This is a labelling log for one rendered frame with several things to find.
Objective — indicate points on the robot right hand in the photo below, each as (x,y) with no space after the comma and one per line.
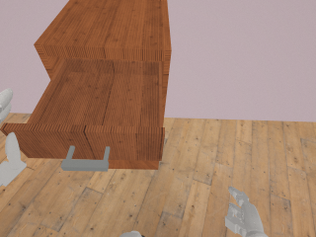
(246,218)

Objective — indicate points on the cabinet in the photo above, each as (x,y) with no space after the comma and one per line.
(131,30)

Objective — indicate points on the drawer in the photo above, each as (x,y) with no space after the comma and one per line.
(92,104)

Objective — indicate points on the handle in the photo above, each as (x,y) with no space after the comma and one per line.
(86,165)

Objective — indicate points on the robot left hand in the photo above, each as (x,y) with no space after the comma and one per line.
(10,169)

